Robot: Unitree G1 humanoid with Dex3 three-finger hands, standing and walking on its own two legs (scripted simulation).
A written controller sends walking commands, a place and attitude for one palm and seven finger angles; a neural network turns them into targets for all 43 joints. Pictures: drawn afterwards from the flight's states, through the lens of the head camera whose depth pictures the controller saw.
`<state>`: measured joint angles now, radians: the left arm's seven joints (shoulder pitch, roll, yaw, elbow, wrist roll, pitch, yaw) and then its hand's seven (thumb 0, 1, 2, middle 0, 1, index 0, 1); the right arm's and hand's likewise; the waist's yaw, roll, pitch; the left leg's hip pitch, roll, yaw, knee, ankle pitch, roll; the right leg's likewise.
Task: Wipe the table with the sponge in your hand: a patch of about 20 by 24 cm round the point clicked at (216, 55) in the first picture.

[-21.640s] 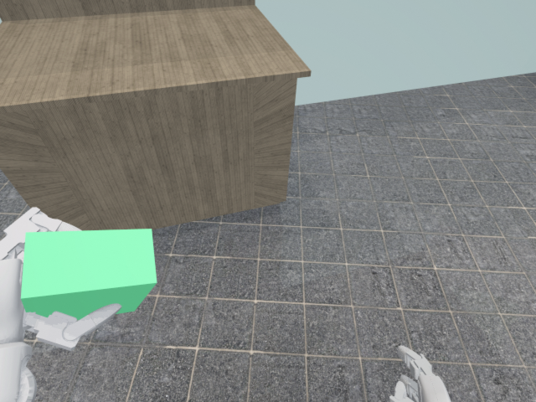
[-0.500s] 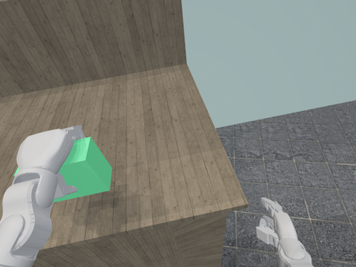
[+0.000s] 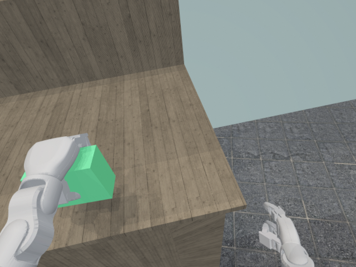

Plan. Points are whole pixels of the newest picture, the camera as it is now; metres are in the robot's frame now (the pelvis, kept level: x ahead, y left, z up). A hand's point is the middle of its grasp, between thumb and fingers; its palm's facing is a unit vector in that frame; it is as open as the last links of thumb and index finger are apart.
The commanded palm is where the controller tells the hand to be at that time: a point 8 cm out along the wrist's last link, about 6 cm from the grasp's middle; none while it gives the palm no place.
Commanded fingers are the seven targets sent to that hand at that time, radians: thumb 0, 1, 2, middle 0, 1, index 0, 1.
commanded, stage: move the sponge above the wiping area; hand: left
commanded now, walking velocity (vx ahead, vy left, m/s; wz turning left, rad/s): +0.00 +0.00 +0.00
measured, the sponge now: (77, 182) +0.24 +0.28 +0.09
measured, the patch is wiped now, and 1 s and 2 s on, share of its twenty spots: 0.00 0.00 0.00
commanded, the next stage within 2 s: none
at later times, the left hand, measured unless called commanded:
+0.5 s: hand (77, 168) +0.26 +0.27 +0.12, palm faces +0.05 -0.07 -1.00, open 10.3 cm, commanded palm +0.22 +0.27 +0.19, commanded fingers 0.00 0.10 1.30 -1.20 -1.60 -1.20 -1.60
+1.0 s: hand (75, 166) +0.26 +0.27 +0.12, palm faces +0.08 -0.06 -1.00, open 10.3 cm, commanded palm +0.22 +0.26 +0.19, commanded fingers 0.00 0.10 1.30 -1.20 -1.60 -1.20 -1.60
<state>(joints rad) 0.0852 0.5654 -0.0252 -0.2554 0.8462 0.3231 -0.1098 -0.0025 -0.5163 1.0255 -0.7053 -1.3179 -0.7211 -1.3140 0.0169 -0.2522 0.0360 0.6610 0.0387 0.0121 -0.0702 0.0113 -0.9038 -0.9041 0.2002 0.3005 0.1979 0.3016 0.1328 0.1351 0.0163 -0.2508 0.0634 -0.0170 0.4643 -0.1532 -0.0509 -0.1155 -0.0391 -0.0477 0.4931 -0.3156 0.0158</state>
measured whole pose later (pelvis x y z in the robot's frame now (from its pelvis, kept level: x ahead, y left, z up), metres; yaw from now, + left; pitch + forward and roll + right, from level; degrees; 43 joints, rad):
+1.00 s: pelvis +0.00 +0.00 +0.00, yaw +0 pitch -3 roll +0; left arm 0.03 0.51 -0.07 -0.18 0.89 0.37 -0.04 0.00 -0.52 1.03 -0.71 -1.32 -0.72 -1.31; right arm 0.00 -0.24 0.03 0.68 0.04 0.03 -0.06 0.01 -0.90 -0.90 0.20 0.30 0.20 0.30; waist 0.13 0.13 0.00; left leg -0.25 0.06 -0.01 0.45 -0.15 -0.05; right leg -0.11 -0.04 -0.04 0.48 -0.31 0.02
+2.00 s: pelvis +0.00 +0.00 +0.00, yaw +0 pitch -3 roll +0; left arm 0.09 0.50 -0.11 -0.28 0.90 0.37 -0.10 0.00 -0.52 1.03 -0.71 -1.31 -0.72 -1.31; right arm 0.00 -0.26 0.03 0.65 0.04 0.02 -0.06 0.01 -0.90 -0.90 0.20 0.30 0.20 0.30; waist 0.14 0.13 0.00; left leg -0.26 0.06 -0.02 0.47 -0.16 -0.05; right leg -0.12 -0.04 -0.05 0.49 -0.32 0.01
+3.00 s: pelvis +0.01 +0.00 +0.00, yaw +0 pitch -3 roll +0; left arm 0.07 0.50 -0.09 -0.22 0.90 0.37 -0.06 0.00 -0.52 1.03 -0.71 -1.31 -0.72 -1.31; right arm 0.01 -0.24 0.04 0.66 0.04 0.03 -0.05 0.01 -0.90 -0.90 0.20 0.30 0.20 0.30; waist 0.14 0.12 0.00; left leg -0.26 0.06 -0.02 0.47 -0.17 -0.05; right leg -0.12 -0.04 -0.04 0.49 -0.32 0.01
